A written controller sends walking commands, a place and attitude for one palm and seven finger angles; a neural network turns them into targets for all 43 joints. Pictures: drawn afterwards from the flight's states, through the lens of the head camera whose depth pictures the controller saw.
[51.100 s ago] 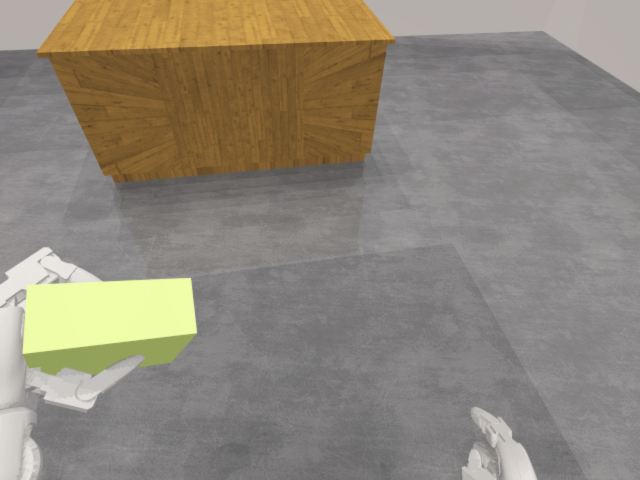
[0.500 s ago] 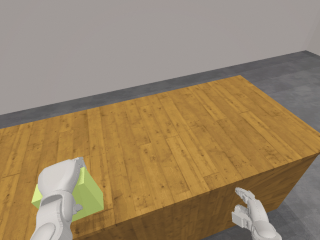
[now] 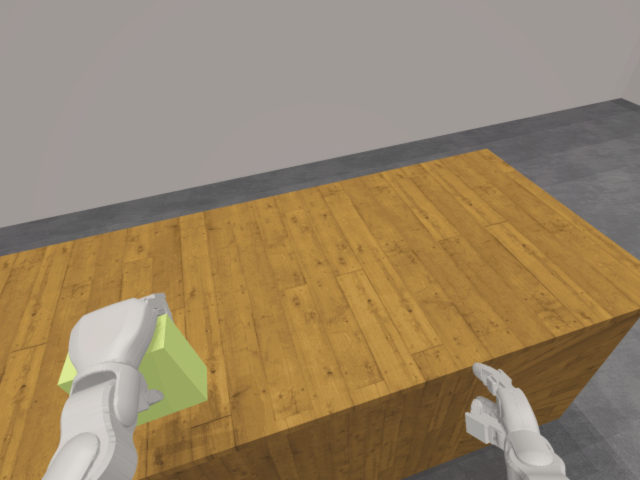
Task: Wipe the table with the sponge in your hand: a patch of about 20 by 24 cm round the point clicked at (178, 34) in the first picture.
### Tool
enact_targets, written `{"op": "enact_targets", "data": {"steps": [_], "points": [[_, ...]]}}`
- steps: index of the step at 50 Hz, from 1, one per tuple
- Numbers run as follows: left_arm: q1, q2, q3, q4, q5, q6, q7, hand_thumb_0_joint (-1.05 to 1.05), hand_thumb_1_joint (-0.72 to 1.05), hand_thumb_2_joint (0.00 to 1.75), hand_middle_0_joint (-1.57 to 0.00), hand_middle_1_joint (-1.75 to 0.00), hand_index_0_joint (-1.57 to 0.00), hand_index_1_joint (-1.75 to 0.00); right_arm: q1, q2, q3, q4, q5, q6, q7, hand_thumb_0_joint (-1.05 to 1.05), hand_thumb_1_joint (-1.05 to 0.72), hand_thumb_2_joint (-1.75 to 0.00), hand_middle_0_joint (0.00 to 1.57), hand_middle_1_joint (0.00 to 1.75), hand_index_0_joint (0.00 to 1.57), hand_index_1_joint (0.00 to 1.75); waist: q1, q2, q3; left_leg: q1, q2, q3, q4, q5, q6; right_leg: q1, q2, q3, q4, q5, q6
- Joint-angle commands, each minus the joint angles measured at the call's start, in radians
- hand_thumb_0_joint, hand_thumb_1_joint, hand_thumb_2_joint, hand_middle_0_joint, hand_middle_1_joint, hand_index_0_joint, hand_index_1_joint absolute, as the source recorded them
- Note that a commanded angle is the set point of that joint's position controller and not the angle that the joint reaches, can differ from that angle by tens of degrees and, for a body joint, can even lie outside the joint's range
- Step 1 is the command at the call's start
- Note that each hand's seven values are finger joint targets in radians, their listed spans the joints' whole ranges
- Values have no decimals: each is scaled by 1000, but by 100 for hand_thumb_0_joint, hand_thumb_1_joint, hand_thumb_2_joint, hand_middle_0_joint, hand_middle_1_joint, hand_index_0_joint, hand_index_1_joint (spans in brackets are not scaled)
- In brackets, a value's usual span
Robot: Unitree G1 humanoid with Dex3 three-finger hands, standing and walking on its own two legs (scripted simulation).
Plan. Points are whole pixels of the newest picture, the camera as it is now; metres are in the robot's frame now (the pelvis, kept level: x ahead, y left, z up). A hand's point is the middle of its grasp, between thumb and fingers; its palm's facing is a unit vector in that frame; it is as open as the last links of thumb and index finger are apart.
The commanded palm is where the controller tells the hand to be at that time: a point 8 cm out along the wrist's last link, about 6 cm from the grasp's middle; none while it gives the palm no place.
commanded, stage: lift the sponge slowly off the table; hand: left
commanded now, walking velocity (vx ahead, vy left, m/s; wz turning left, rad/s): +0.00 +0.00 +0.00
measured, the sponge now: (149, 383) +0.20 +0.28 +0.02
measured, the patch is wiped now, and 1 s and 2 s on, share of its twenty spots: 1.00 1.00 1.00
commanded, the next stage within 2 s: bring the sponge back beside the body in 0.04 s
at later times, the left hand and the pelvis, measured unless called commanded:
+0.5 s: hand (129, 363) +0.20 +0.28 +0.08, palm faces +0.04 -0.15 -0.99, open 9.6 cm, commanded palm +0.17 +0.27 +0.15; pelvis +0.00 +0.00 +0.00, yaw +0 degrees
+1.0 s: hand (114, 369) +0.18 +0.28 +0.09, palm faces +0.07 -0.14 -0.99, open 9.6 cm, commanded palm +0.15 +0.27 +0.17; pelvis -0.01 +0.00 +0.00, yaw +0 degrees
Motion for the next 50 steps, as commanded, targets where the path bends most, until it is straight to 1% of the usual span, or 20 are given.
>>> {"op": "enact_targets", "data": {"steps": [1, 5, 7, 10, 13, 15, 19, 21, 24, 25, 26, 29, 30, 31, 37, 40, 42, 45, 47, 50], "points": [[-217, 156, 105, -212, 46, -14, 39, 0, 10, 130, -120, -160, -120, -160, -261, -90, -24, -189, -5, -53, 1, 0, -90, -90, 20, 30, 20, 30, -4, -35, -152, 60, -12, -56, -48, 199, 33, -16, 13, 74, -59, 124, -62], [-143, 204, 167, -211, 39, -2, 50, 0, 10, 130, -120, -160, -120, -160, -265, -95, -26, -187, -5, -42, 14, 0, -90, -90, 20, 30, 20, 30, 9, -53, -149, 39, -9, -58, -53, 216, 24, 3, 12, 103, -49, 149, -65], [-160, 164, 132, -230, 44, 8, 53, 0, 10, 130, -120, -160, -120, -160, -274, -85, -22, -194, 0, -39, 19, 0, -90, -90, 20, 30, 20, 30, 3, -68, -158, 40, -8, -53, -45, 234, 24, -1, 9, 85, -42, 166, -61], [-166, 240, 193, -256, 41, 16, 65, 0, 10, 130, -120, -160, -120, -160, -277, -98, -25, -192, -6, -34, 17, 0, -90, -90, 20, 30, 20, 30, 7, -45, -154, 43, -11, -57, -43, 218, 26, 3, 10, 115, -51, 157, -64], [-185, 194, 147, -255, 41, 25, 58, 0, 10, 130, -120, -160, -120, -160, -283, -91, -21, -195, -2, -36, 15, 0, -90, -90, 20, 30, 20, 30, -1, -33, -139, 53, -12, -54, -35, 220, 30, -19, 8, 88, -57, 156, -61], [-199, 220, 157, -304, 35, 17, 53, 0, 10, 130, -120, -160, -120, -160, -288, -94, -23, -199, -3, -39, 11, 0, -90, -90, 20, 30, 20, 30, -7, 1, -134, 61, -12, -61, -39, 208, 32, -21, 10, 116, -61, 136, -65], [-166, 189, 126, -276, 18, 15, 23, 0, 10, 130, -120, -160, -120, -160, -280, -90, -20, -194, 2, -39, 7, 0, -90, -90, 20, 30, 20, 30, -19, -54, -116, 59, -13, -62, -33, 208, 34, -38, 2, 98, -66, 139, -55], [-199, 191, 124, -279, 20, 11, 13, 0, 10, 130, -120, -160, -120, -160, -281, -94, -17, -202, -1, -43, 0, 0, -90, -90, 20, 30, 20, 30, -14, -33, -120, 58, -15, -60, -35, 174, 40, -41, 6, 91, -72, 98, -56], [-189, 211, 145, -268, 25, -5, 10, 0, 10, 130, -120, -160, -120, -160, -272, -91, -19, -192, -2, -45, -2, 0, -90, -90, 20, 30, 20, 30, -14, -65, -112, 48, -14, -63, -40, 175, 35, -41, 2, 99, -70, 95, -55], [-189, 257, 186, -278, 22, -11, 14, 0, 10, 130, -120, -160, -120, -160, -273, -98, -20, -192, -4, -46, -4, 0, -90, -90, 20, 30, 20, 30, -12, -49, -107, 47, -11, -66, -45, 154, 34, -41, 7, 121, -74, 68, -59], [-209, 226, 162, -277, 30, -11, 13, 0, 10, 130, -120, -160, -120, -160, -275, -92, -15, -201, -5, -47, -5, 0, -90, -90, 20, 30, 20, 30, -5, -41, -128, 46, -14, -64, -44, 154, 37, -29, 7, 87, -68, 72, -57], [-164, 241, 190, -286, 27, -25, 27, 0, 10, 130, -120, -160, -120, -160, -269, -89, -19, -193, -6, -48, -2, 0, -90, -90, 20, 30, 20, 30, 0, -41, -146, 52, -14, -63, -41, 194, 31, -13, 1, 104, -62, 120, -58], [-165, 291, 237, -294, 24, -26, 35, 0, 10, 130, -120, -160, -120, -160, -268, -97, -22, -191, -7, -48, -2, 0, -90, -90, 20, 30, 20, 30, 4, -26, -140, 48, -12, -69, -45, 177, 29, -10, 8, 130, -66, 97, -64], [-162, 241, 201, -294, 26, -21, 34, 0, 10, 130, -120, -160, -120, -160, -273, -90, -19, -201, -7, -48, 1, 0, -90, -90, 20, 30, 20, 30, 9, -22, -156, 48, -16, -61, -36, 186, 32, -2, 6, 97, -58, 114, -61], [-118, 212, 173, -310, 5, 11, 25, 0, 10, 130, -120, -160, -120, -160, -286, -90, -21, -202, 1, -47, 11, 0, -90, -90, 20, 30, 20, 30, -6, -38, -112, 37, -10, -63, -39, 188, 28, -34, 2, 110, -63, 110, -57], [-139, 270, 215, -307, -1, 18, 14, 0, 10, 130, -120, -160, -120, -160, -287, -102, -21, -198, -1, -43, 3, 0, -90, -90, 20, 30, 20, 30, -10, -69, -95, 30, -10, -68, -45, 146, 31, -44, 4, 132, -76, 62, -56], [-150, 231, 173, -318, 7, 14, 5, 0, 10, 130, -120, -160, -120, -160, -289, -91, -17, -207, 1, -50, 1, 0, -90, -90, 20, 30, 20, 30, -10, -61, -106, 33, -14, -64, -39, 150, 35, -48, 0, 109, -70, 59, -51], [-151, 289, 222, -357, 9, -7, 6, 0, 10, 130, -120, -160, -120, -160, -286, -97, -19, -206, -5, -54, -3, 0, -90, -90, 20, 30, 20, 30, -2, -26, -125, 42, -13, -72, -41, 152, 36, -27, 5, 132, -67, 70, -58], [-136, 251, 195, -358, 11, -21, 4, 0, 10, 130, -120, -160, -120, -160, -281, -84, -17, -207, -3, -60, -2, 0, -90, -90, 20, 30, 20, 30, -3, -39, -121, 43, -15, -71, -37, 151, 35, -37, 3, 111, -67, 59, -55], [-129, 284, 230, -369, 3, -32, 11, 0, 10, 130, -120, -160, -120, -160, -278, -91, -20, -206, -6, -62, -4, 0, -90, -90, 20, 30, 20, 30, -1, -12, -103, 35, -8, -75, -49, 119, 32, -41, 7, 131, -72, 29, -59]]}}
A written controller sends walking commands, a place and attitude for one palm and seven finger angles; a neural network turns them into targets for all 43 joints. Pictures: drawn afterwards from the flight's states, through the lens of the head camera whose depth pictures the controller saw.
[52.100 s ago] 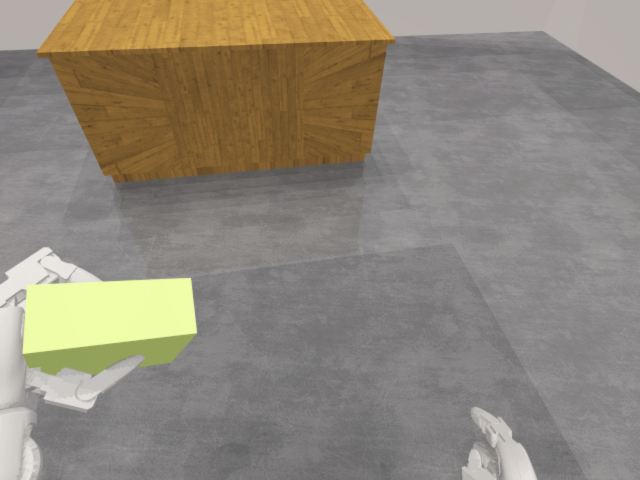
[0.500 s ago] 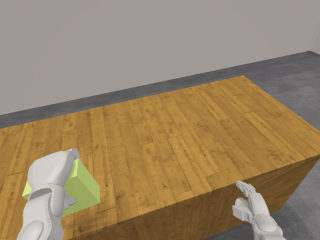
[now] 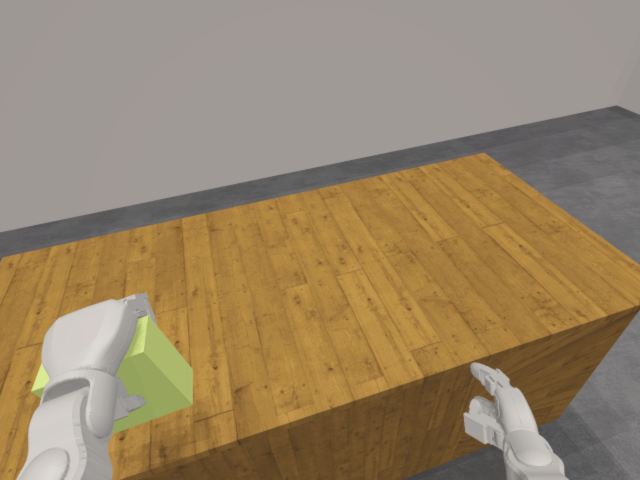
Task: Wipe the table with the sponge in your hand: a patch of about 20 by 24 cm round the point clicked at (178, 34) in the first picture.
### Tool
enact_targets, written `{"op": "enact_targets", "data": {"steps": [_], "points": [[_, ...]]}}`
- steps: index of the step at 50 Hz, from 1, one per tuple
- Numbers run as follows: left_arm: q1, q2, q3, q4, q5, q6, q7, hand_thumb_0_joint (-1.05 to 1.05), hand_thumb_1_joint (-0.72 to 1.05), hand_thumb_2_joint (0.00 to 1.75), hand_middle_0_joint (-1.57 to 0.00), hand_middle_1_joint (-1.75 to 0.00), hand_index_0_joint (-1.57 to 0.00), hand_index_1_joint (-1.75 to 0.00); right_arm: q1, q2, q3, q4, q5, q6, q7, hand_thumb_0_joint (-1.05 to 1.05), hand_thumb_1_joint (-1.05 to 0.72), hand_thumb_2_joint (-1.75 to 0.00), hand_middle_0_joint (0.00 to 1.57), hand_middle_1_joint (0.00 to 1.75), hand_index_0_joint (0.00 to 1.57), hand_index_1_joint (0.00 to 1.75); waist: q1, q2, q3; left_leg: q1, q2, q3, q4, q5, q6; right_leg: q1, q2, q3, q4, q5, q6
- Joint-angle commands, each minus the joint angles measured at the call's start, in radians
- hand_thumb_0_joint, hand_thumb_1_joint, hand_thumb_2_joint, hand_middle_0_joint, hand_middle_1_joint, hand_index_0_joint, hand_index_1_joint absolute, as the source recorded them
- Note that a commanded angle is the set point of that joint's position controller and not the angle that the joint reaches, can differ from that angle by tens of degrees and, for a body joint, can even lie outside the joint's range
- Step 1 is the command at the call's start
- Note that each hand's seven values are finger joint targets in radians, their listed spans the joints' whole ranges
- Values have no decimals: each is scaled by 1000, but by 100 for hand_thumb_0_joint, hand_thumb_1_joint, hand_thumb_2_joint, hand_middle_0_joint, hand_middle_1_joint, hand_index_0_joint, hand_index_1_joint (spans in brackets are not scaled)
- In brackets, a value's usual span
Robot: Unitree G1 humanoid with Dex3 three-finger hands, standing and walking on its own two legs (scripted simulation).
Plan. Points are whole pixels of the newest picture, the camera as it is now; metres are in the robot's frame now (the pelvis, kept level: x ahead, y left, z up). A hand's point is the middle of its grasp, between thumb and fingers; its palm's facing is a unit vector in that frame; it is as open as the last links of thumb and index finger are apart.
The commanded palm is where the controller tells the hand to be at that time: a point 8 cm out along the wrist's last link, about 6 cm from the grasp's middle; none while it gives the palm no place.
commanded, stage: bring the sponge back beside the body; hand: left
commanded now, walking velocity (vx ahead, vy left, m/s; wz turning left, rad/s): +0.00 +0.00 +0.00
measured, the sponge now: (131, 387) +0.18 +0.28 +0.04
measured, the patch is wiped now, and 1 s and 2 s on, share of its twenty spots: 1.00 1.00 1.00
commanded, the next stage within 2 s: step back with the hand held close in 0.72 s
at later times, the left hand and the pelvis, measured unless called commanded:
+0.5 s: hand (104, 364) +0.18 +0.29 +0.11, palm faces +0.11 -0.14 -0.99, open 9.6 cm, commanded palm +0.15 +0.28 +0.18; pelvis -0.01 +0.00 +0.00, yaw +0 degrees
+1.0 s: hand (148, 337) +0.21 +0.24 +0.12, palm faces +0.28 -0.84 -0.47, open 9.6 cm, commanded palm +0.15 +0.28 +0.17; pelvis -0.01 +0.00 -0.01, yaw -1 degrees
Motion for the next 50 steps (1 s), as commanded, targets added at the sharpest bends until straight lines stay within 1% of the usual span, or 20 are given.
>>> {"op": "enact_targets", "data": {"steps": [1, 10, 14, 15, 16, 20, 28, 30, 33, 35, 36, 40, 41, 42, 43, 44, 45, 46, 48, 50], "points": [[-216, 199, 152, -224, 35, -27, 52, 0, 10, 130, -120, -160, -120, -160, -283, -87, -27, -198, -5, -66, -7, 0, -90, -90, 20, 30, 20, 30, 3, -18, -111, 35, -16, -73, -55, 114, 37, -28, 2, 103, -83, 32, -58], [-206, 234, 183, -258, 19, -7, 52, 0, 10, 130, -120, -160, -120, -160, -296, -91, -30, -195, -2, -63, -3, 0, -90, -90, 20, 30, 20, 30, -2, -31, -101, 25, -10, -78, -70, 93, 31, -30, 4, 130, -86, 5, -57], [-187, 205, 158, -260, 18, -3, 40, 0, 10, 130, -120, -160, -120, -160, -291, -86, -26, -197, -2, -61, -2, 0, -90, -90, 20, 30, 20, 30, -1, -33, -101, 21, -12, -76, -69, 101, 32, -32, -1, 107, -82, 14, -52], [-185, 239, 191, -273, 15, -6, 42, 0, 10, 130, -120, -160, -120, -160, -291, -91, -27, -202, -3, -65, -3, 0, -90, -90, 20, 30, 20, 30, -2, -24, -92, 13, -9, -81, -74, 80, 32, -28, 6, 127, -83, -4, -57], [-187, 208, 165, -264, 16, 0, 37, 0, 10, 130, -120, -160, -120, -160, -294, -86, -21, -210, -3, -65, -3, 0, -90, -90, 20, 30, 20, 30, 6, -23, -100, 12, -14, -75, -67, 81, 36, -27, 3, 98, -78, 5, -53], [-171, 239, 193, -261, 14, -6, 38, 0, 10, 130, -120, -160, -120, -160, -286, -92, -26, -199, -3, -64, -5, 0, -90, -90, 20, 30, 20, 30, -5, -45, -76, 6, -7, -80, -72, 64, 32, -45, 5, 131, -87, -21, -55], [-192, 211, 162, -258, 21, -16, 36, 0, 10, 130, -120, -160, -120, -160, -282, -88, -22, -197, -6, -73, -10, 0, -90, -90, 20, 30, 20, 30, 1, -7, -85, 16, -11, -79, -75, 63, 35, -38, 4, 96, -84, -6, -53], [-189, 244, 194, -274, 22, -22, 43, 0, 10, 130, -120, -160, -120, -160, -280, -89, -27, -199, -5, -77, -12, 0, -90, -90, 20, 30, 20, 30, -3, -21, -87, 9, -7, -85, -78, 42, 32, -36, 7, 130, -84, -36, -56], [-176, 213, 171, -242, 19, -14, 40, 0, 10, 130, -120, -160, -120, -160, -280, -89, -21, -195, -6, -73, -11, 0, -90, -90, 20, 30, 20, 30, 0, -26, -75, 8, -11, -77, -74, 49, 33, -47, 4, 104, -88, -23, -52], [-174, 248, 206, -267, 17, -19, 47, 0, 10, 130, -120, -160, -120, -160, -279, -91, -27, -198, -6, -76, -10, 0, -90, -90, 20, 30, 20, 30, -1, -26, -86, 2, -7, -81, -75, 48, 29, -35, 5, 132, -84, -30, -57], [-178, 212, 177, -260, 19, -11, 43, 0, 10, 130, -120, -160, -120, -160, -284, -86, -21, -206, -6, -77, -8, 0, -90, -90, 20, 30, 20, 30, 7, -33, -105, 3, -12, -77, -69, 62, 33, -24, 4, 103, -76, -8, -55], [-172, 232, 190, -261, 6, -9, 45, 0, 10, 130, -120, -160, -120, -160, -281, -91, -26, -200, -4, -78, -9, 0, -90, -90, 20, 30, 20, 30, -6, -21, -77, 3, -8, -76, -71, 52, 29, -45, 2, 131, -89, -29, -54], [-179, 199, 162, -248, 8, -3, 38, 0, 10, 130, -120, -160, -120, -160, -284, -87, -20, -207, -6, -78, -9, 0, -90, -90, 20, 30, 20, 30, 0, -40, -82, 3, -13, -73, -64, 54, 34, -45, 1, 104, -86, -19, -51], [-191, 201, 158, -160, 22, 3, 41, 0, 10, 130, -120, -160, -120, -160, -269, -91, -20, -180, -3, -76, -13, 0, -90, -90, 20, 30, 20, 30, -21, -70, -42, -9, -12, -68, -65, 44, 28, -85, 0, 114, -97, -42, -50], [-353, 63, 374, -470, -876, -269, 58, 0, 10, 130, -120, -160, -120, -160, -83, -53, -21, -422, -7, -76, -21, 0, -90, -90, 20, 30, 20, 30, -119, -210, 136, -37, -1, -53, 33, -123, 56, -323, -24, 185, -173, 21, -31], [-135, 185, 448, -251, -888, -350, 76, 0, 10, 130, -120, -160, -120, -160, -1, -61, -3, -331, -32, -86, -26, 0, -90, -90, 20, 30, 20, 30, -107, -333, 45, -17, -6, -52, 80, -132, 54, -320, -62, 173, -167, -7, -39], [-101, 166, 420, -239, -888, -378, 77, 0, 10, 130, -120, -160, -120, -160, -26, -59, 0, -325, -36, -88, -22, 0, -90, -90, 20, 30, 20, 30, -103, -313, 58, -7, -23, -51, 85, -135, 46, -351, -72, 193, -164, -8, -51], [-97, 132, 446, -339, -931, -427, 84, 0, 10, 130, -120, -160, -120, -160, 54, -59, -15, -322, -28, -77, -28, 0, -90, -90, 20, 30, 20, 30, -110, -345, -15, -5, 2, -62, 122, -118, 42, -318, -123, 171, -151, -10, -38], [-64, 135, 467, -468, -962, -492, 103, 0, 10, 130, -120, -160, -120, -160, 69, -80, -26, -312, -30, -86, -40, 0, -90, -90, 20, 30, 20, 30, -120, -194, -136, 17, 27, -69, 142, -30, 36, -274, -175, 173, -80, 122, -42], [16, 177, 533, -575, -980, -538, 126, 0, 10, 130, -120, -160, -120, -160, 71, -105, -37, -309, -37, -95, -48, 0, -90, -90, 20, 30, 20, 30, -116, 32, -185, -7, 71, -106, 92, 70, 40, -220, -160, 149, 18, 212, -33]]}}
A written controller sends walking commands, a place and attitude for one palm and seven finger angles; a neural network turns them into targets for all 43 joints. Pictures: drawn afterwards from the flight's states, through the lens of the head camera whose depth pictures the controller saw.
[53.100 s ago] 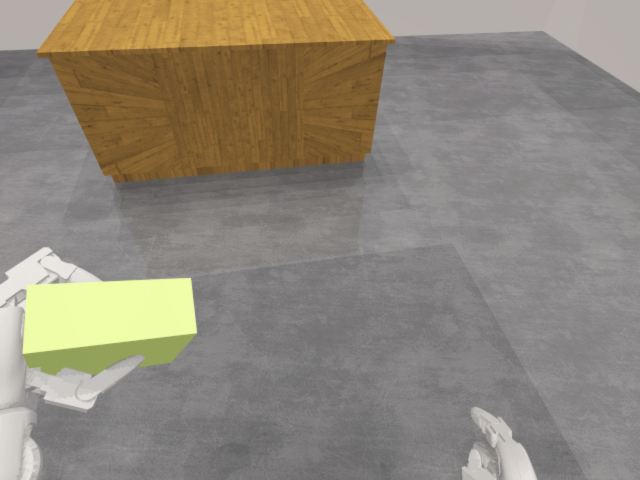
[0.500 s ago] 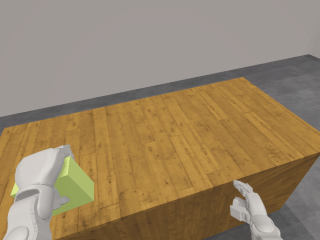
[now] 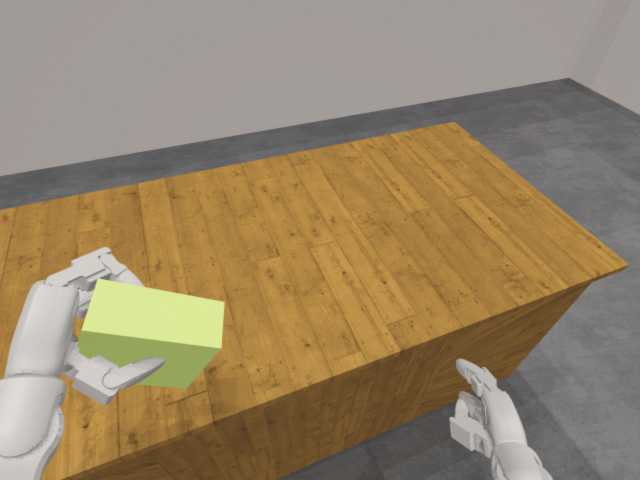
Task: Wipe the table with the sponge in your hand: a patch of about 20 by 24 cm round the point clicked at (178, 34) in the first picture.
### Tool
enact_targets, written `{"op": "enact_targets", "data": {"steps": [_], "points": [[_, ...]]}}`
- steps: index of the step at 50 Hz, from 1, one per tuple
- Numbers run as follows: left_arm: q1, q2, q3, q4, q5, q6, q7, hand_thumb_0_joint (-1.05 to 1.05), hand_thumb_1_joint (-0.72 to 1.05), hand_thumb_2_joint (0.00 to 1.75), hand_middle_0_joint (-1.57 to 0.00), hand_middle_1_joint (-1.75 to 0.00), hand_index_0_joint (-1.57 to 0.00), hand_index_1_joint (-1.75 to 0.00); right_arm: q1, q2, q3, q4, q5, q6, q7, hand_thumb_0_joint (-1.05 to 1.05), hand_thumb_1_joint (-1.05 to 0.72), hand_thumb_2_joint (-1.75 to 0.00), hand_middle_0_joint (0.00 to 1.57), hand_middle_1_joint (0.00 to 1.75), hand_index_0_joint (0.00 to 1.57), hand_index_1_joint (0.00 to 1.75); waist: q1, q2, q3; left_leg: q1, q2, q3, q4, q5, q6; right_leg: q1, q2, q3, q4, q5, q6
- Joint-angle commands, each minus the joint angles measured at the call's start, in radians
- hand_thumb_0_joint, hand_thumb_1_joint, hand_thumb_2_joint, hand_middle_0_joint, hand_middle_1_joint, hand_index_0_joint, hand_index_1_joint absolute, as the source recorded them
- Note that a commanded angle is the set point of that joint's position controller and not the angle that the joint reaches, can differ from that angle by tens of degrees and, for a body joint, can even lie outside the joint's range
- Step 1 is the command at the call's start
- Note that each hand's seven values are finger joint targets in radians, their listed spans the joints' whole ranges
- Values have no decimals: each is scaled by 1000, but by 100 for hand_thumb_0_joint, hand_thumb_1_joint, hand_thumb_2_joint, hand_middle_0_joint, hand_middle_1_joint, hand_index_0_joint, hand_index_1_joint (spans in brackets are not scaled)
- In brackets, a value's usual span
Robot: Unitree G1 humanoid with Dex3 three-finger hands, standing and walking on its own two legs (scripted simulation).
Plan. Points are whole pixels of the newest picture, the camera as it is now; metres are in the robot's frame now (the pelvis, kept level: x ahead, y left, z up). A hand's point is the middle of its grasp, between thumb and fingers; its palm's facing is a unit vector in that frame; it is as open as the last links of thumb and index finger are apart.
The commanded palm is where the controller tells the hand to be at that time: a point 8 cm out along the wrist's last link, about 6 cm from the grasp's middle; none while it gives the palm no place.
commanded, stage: step back with the hand held close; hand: left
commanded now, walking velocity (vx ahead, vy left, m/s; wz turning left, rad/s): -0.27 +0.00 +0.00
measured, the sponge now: (167, 342) +0.22 +0.21 +0.09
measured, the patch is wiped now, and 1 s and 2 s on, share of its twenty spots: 1.00 1.00 1.00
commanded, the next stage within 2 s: stop stepping back and stand still in 1.24 s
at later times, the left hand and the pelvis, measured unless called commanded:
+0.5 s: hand (65, 349) +0.17 +0.27 +0.15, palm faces +0.36 -0.86 -0.37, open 9.6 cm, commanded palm +0.12 +0.31 +0.18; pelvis -0.03 +0.03 -0.02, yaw +0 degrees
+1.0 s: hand (7, 422) +0.11 +0.27 +0.16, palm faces +0.38 -0.83 -0.41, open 9.6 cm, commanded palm +0.04 +0.31 +0.18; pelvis -0.10 +0.02 -0.03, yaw +2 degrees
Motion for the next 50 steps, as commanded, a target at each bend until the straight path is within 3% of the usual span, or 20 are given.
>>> {"op": "enact_targets", "data": {"steps": [1, 3, 5, 8, 10, 16, 21, 24, 25, 27, 32, 35, 38, 39, 41, 44, 45, 47, 48, 50], "points": [[-23, 168, 212, -416, -112, -204, 73, 0, 10, 130, -120, -160, -120, -160, -52, -141, -75, -125, -12, -47, -27, 0, -90, -90, 20, 30, 20, 30, -49, 183, -227, 110, 84, -91, -36, 111, 35, -42, -162, 108, 14, 181, -24], [81, 176, 256, -438, -109, -222, 83, 0, 10, 130, -120, -160, -120, -160, -42, -141, -86, -130, -15, -57, -22, 0, -90, -90, 20, 30, 20, 30, -44, 236, -232, 39, 99, -102, -31, 214, 37, -20, -135, 77, 66, 212, -9], [136, 207, 304, -427, -108, -231, 87, 0, 10, 130, -120, -160, -120, -160, -38, -141, -96, -118, -16, -58, -19, 0, -90, -90, 20, 30, 20, 30, -45, 192, -232, 31, 119, -123, -33, 324, 32, -31, -123, 54, 94, 182, 0], [180, 150, 284, -351, -111, -238, 82, 0, 10, 130, -120, -160, -120, -160, -15, -137, -112, -107, -10, -59, -17, 0, -90, -90, 20, 30, 20, 30, -55, 60, -239, 49, 147, -130, -25, 400, 37, -74, -96, 20, 100, 79, 19], [161, 151, 279, -334, -113, -239, 82, 0, 10, 130, -120, -160, -120, -160, -20, -144, -118, -102, -6, -68, -22, 0, -90, -90, 20, 30, 20, 30, -65, 54, -215, 47, 156, -144, -45, 404, 35, -91, -96, 25, 102, 69, 19], [71, 114, 211, -305, -97, -257, 85, 0, 10, 130, -120, -160, -120, -160, -23, -155, -108, -84, -7, -98, -29, 0, -90, -90, 20, 30, 20, 30, -70, 27, -124, -108, 140, -154, -80, 39, 42, -88, -103, 45, 89, 29, 10], [24, 144, 233, -365, -73, -295, 97, 0, 10, 130, -120, -160, -120, -160, -21, -152, -108, -88, -15, -115, -32, 0, -90, -90, 20, 30, 20, 30, -82, 15, -93, -231, 93, -142, -53, -329, 48, -104, -148, 109, 48, -29, -17], [38, 153, 264, -383, -58, -312, 105, 0, 10, 130, -120, -160, -120, -160, -14, -154, -112, -92, -22, -124, -29, 0, -90, -90, 20, 30, 20, 30, -81, 65, -100, -292, 101, -162, -73, -414, 60, -89, -123, 94, 88, -78, -9], [21, 180, 288, -417, -55, -320, 104, 0, 10, 130, -120, -160, -120, -160, -19, -165, -114, -95, -25, -128, -29, 0, -90, -90, 20, 30, 20, 30, -82, 138, -104, -310, 118, -196, -129, -439, 63, -62, -95, 71, 138, -61, 0], [42, 139, 280, -391, -49, -328, 102, 0, 10, 130, -120, -160, -120, -160, -11, -157, -114, -98, -28, -137, -29, 0, -90, -90, 20, 30, 20, 30, -75, 167, -133, -370, 161, -240, -188, -465, 87, 21, -42, 13, 238, -10, 29], [-11, 86, 241, -322, -41, -325, 86, 0, 10, 130, -120, -160, -120, -160, 4, -153, -118, -87, -27, -151, -25, 0, -90, -90, 20, 30, 20, 30, -81, 137, -96, -417, 201, -228, -187, -489, 100, 28, -22, 16, 288, -71, 45], [-91, 99, 216, -326, -45, -318, 85, 0, 10, 130, -120, -160, -120, -160, -2, -150, -117, -82, -25, -152, -26, 0, -90, -90, 20, 30, 20, 30, -91, -2, -61, -350, 115, -135, -15, -437, 60, -97, -103, 129, 124, -11, 1], [-98, 92, 169, -300, -57, -309, 96, 0, 10, 130, -120, -160, -120, -160, 0, -130, -113, -69, -26, -135, -24, 0, -90, -90, 20, 30, 20, 30, -96, -151, -22, -168, 30, -45, 290, -356, -4, -401, -278, 318, -113, -240, -92], [-85, 104, 169, -311, -62, -305, 102, 0, 10, 130, -120, -160, -120, -160, 5, -115, -108, -54, -27, -127, -18, 0, -90, -90, 20, 30, 20, 30, -96, -212, -64, -96, 5, -9, 424, -280, -23, -425, -347, 347, -162, -188, -124], [-65, 133, 196, -381, -67, -306, 108, 0, 10, 130, -120, -160, -120, -160, -1, -97, -102, -60, -22, -112, -6, 0, -90, -90, 20, 30, 20, 30, -109, -204, -162, -67, 24, -8, 441, -201, -27, -315, -388, 298, -98, 123, -143], [22, 183, 270, -428, -73, -311, 117, 0, 10, 130, -120, -160, -120, -160, -8, -101, -103, -76, -21, -87, -4, 0, -90, -90, 20, 30, 20, 30, -105, -113, -157, -69, 35, 8, 171, -172, -16, -267, -319, 210, 15, 158, -76], [34, 216, 309, -456, -75, -315, 120, 0, 10, 130, -120, -160, -120, -160, -19, -128, -112, -83, -24, -84, -8, 0, -90, -90, 20, 30, 20, 30, -102, 28, -144, -90, 87, -68, -4, -170, 8, -256, -249, 155, 119, 127, -44], [70, 168, 315, -475, -55, -328, 132, 0, 10, 130, -120, -160, -120, -160, -23, -141, -130, -92, -42, -106, -7, 0, -90, -90, 20, 30, 20, 30, -97, 326, -176, -159, 313, -297, -166, 74, 118, -228, -46, 1, 470, -86, 47], [86, 174, 333, -451, -61, -330, 136, 0, 10, 130, -120, -160, -120, -160, -2, -113, -136, -71, -44, -123, -3, 0, -90, -90, 20, 30, 20, 30, -94, 284, -210, -80, 345, -265, -161, 215, 135, -310, -35, 33, 615, -255, 46], [101, 170, 337, -470, -76, -327, 131, 0, 10, 130, -120, -160, -120, -160, 39, -117, -144, -52, -54, -145, 9, 0, -90, -90, 20, 30, 20, 30, -97, 186, -235, -16, 331, -240, -104, 336, 141, -369, -33, 64, 695, -326, 48]]}}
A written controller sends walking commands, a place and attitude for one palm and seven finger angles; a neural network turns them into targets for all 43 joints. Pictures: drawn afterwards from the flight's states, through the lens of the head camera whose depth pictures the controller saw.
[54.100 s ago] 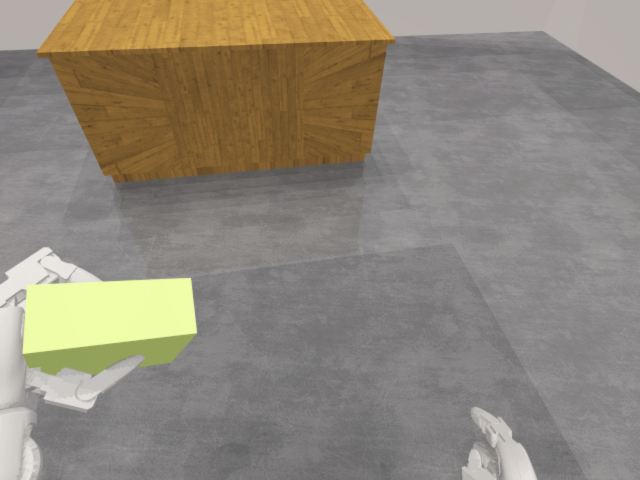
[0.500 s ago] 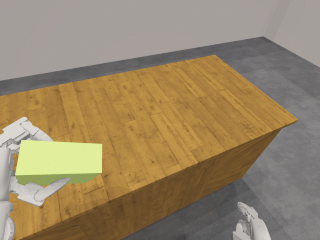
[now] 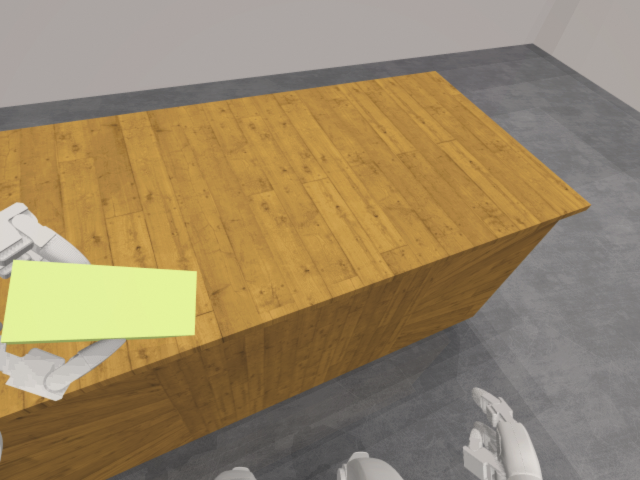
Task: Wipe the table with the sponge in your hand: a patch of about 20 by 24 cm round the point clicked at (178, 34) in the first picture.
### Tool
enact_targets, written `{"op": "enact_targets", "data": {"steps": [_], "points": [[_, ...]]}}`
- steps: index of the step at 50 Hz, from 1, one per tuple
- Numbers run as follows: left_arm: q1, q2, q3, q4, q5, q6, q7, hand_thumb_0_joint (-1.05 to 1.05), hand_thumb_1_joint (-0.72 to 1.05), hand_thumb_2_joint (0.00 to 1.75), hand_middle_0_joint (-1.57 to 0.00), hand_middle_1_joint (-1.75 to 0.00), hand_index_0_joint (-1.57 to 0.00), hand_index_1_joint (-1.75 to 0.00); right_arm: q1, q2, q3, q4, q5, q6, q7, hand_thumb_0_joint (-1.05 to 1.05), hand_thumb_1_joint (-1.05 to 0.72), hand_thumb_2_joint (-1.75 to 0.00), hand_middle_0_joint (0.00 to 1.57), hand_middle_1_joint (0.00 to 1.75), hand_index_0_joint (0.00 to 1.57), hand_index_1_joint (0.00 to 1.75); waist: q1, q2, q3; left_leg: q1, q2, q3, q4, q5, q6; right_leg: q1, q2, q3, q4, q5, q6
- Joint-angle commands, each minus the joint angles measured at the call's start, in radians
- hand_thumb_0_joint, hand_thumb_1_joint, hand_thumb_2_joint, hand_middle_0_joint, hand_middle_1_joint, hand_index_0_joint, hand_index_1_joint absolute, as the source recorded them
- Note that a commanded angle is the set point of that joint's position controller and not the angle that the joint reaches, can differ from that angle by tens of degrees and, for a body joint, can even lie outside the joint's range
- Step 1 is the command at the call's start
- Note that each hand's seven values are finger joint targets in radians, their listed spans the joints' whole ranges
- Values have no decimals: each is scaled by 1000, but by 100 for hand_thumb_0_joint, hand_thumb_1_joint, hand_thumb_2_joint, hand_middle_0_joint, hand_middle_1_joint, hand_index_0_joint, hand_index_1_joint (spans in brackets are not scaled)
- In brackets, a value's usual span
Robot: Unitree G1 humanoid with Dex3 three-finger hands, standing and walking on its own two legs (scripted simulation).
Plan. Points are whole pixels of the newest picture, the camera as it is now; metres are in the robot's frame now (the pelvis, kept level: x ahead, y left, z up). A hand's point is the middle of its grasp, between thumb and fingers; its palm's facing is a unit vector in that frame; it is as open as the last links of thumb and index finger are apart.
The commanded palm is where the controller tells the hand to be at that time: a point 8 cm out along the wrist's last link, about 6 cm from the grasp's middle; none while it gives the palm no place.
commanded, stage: step back with the hand held close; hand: left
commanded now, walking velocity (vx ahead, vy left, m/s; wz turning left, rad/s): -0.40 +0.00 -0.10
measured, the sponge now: (126, 308) +0.24 +0.20 +0.15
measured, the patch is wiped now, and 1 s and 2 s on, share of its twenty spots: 1.00 1.00 1.00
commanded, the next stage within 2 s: stop stepping back and stand still in 0.24 s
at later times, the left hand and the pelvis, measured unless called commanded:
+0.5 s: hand out of the picture +0.07 +0.25 +0.17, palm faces +0.37 -0.86 -0.36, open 9.6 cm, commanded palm +0.02 +0.28 +0.20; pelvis -0.16 +0.01 -0.01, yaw -3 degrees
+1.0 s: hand out of the picture -0.05 +0.22 +0.18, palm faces +0.28 -0.89 -0.36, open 9.6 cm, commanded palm -0.09 +0.26 +0.20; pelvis -0.27 -0.01 +0.01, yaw -4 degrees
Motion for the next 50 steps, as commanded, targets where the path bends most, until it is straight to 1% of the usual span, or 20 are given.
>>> {"op": "enact_targets", "data": {"steps": [1, 5, 9, 11, 12, 14, 17, 21, 23, 24, 25, 28, 33, 36, 37, 38, 40, 43, 48, 50], "points": [[-13, 97, 134, -234, -37, -57, 28, 0, 10, 130, -120, -160, -120, -160, -12, -143, -68, -102, -11, -88, 7, 0, -90, -90, 20, 30, 20, 30, 21, 261, -235, 261, 304, -233, -269, 583, 144, -12, 16, 45, 202, -174, 8], [-68, 38, 41, -189, -23, -32, 21, 0, 10, 130, -120, -160, -120, -160, -34, -143, -42, -95, 9, -106, 16, 0, -90, -90, 20, 30, 20, 30, 32, 298, -205, 312, 265, -141, -227, 628, 64, 140, -6, -3, -213, -2, 8], [-111, 48, 20, -137, -9, -46, 5, 0, 10, 130, -120, -160, -120, -160, -79, -150, -23, -105, 16, -123, 11, 0, -90, -90, 20, 30, 20, 30, 48, 162, -175, 150, 195, -121, -89, 262, 24, 334, -33, -31, -517, 347, 2], [-74, 74, 19, -102, -14, -59, 0, 0, 10, 130, -120, -160, -120, -160, -58, -121, -43, -127, 31, -117, 4, 0, -90, -90, 20, 30, 20, 30, 34, -157, -205, -20, 0, 5, 217, -143, -49, 350, -280, 179, -491, 618, -142], [-56, 105, 48, -126, -25, -59, 1, 0, 10, 130, -120, -160, -120, -160, -79, -133, -69, -142, 47, -111, -4, 0, -90, -90, 20, 30, 20, 30, 56, -245, -223, 1, -16, -41, 484, -234, -49, 244, -389, 249, -535, 572, -205], [20, 113, 97, -114, -34, -48, 4, 0, 10, 130, -120, -160, -120, -160, -81, -94, -42, -135, 31, -84, -5, 0, -90, -90, 20, 30, 20, 30, 29, -108, -233, 6, 23, -94, 613, -208, -55, 149, -370, 195, -491, 444, -217], [22, 111, 100, -163, -38, -54, 5, 0, 10, 130, -120, -160, -120, -160, -112, -80, -12, -159, 19, -42, -6, 0, -90, -90, 20, 30, 20, 30, 13, -3, -191, 49, 42, -57, 264, -196, -37, 125, -266, 89, -396, 439, -134], [-59, 121, 116, -151, -39, -59, 19, 0, 10, 130, -120, -160, -120, -160, -15, -160, -44, -155, 30, -63, -26, 0, -90, -90, 20, 30, 20, 30, -13, 123, -217, 252, 51, -21, -258, -111, 15, 68, -156, 77, -234, 69, -74], [-147, 128, 108, -193, -38, -59, 33, 0, 10, 130, -120, -160, -120, -160, -9, -179, -55, -164, 30, -99, -29, 0, -90, -90, 20, 30, 20, 30, -15, 403, -135, 235, 255, -261, -459, 8, 111, -52, 30, -30, 171, -165, -12], [-125, 126, 111, -158, -21, -48, 37, 0, 10, 130, -120, -160, -120, -160, -8, -180, -72, -146, 35, -116, -29, 0, -90, -90, 20, 30, 20, 30, -8, 350, -181, 222, 274, -243, -400, 101, 134, -66, 26, -14, 321, -144, -2], [-198, 148, 96, -218, -27, -49, 33, 0, 10, 130, -120, -160, -120, -160, -16, -152, -50, -129, 21, -120, -17, 0, -90, -90, 20, 30, 20, 30, -31, 482, -143, 158, 268, -352, -431, -77, 138, -128, -5, 53, 436, -148, 1], [-211, 40, -11, -74, -5, -24, 17, 0, 10, 130, -120, -160, -120, -160, -20, -149, -42, -61, 43, -133, 26, 0, -90, -90, 20, 30, 20, 30, -2, 204, 2, 39, 256, -271, -431, -143, 165, -94, -48, 48, 408, 23, 0], [-249, 32, -23, 51, -7, -11, 1, 0, 10, 130, -120, -160, -120, -160, -52, -157, -13, -70, 34, -123, 3, 0, -90, -90, 20, 30, 20, 30, 9, 272, -5, -14, 213, -216, -386, -331, 118, 191, -12, -80, -100, -79, -17], [-222, 50, -9, 78, -7, -3, -14, 0, 10, 130, -120, -160, -120, -160, -69, -153, -8, -84, 33, -97, -2, 0, -90, -90, 20, 30, 20, 30, 32, 161, -75, -83, 92, -73, -63, -360, 73, 419, -3, -127, -372, 65, -43], [-221, 84, 9, 65, -4, -5, -19, 0, 10, 130, -120, -160, -120, -160, -70, -142, -17, -88, 33, -83, 0, 0, -90, -90, 20, 30, 20, 30, 36, -57, -99, -134, -3, 30, 265, -310, 47, 435, -102, 3, -454, 84, -103], [-243, 109, 26, 25, -11, -16, -23, 0, 10, 130, -120, -160, -120, -160, -73, -139, -29, -101, 44, -80, 4, 0, -90, -90, 20, 30, 20, 30, 22, -216, -132, -189, -60, 29, 580, -225, 24, 386, -283, 294, -572, 65, -184], [-239, 133, 53, -11, -18, -35, -39, 0, 10, 130, -120, -160, -120, -160, -51, -163, -49, -78, 54, -82, 21, 0, -90, -90, 20, 30, 20, 30, 9, -220, -131, -126, -35, -83, 708, -67, 0, 189, -308, 361, -638, -52, -194], [-150, 141, 76, -74, -39, -60, -51, 0, 10, 130, -120, -160, -120, -160, -69, -115, -20, -73, 51, -52, 25, 0, -90, -90, 20, 30, 20, 30, -17, 72, -14, -67, 65, -84, 640, 10, 25, -82, -316, 258, -639, -256, -203], [-135, 134, 78, -104, -30, -50, -17, 0, 10, 130, -120, -160, -120, -160, -42, -116, -17, -91, 45, -102, -4, 0, -90, -90, 20, 30, 20, 30, 15, 28, -162, 203, 40, 39, 18, -157, 68, 4, -259, 130, -534, -292, -161], [-114, 106, 65, -111, -31, -49, 1, 0, 10, 130, -120, -160, -120, -160, -12, -136, -21, -106, 37, -131, -28, 0, -90, -90, 20, 30, 20, 30, 2, 198, -233, 304, 25, 35, -361, -145, 78, 148, -168, 43, -278, -205, -122]]}}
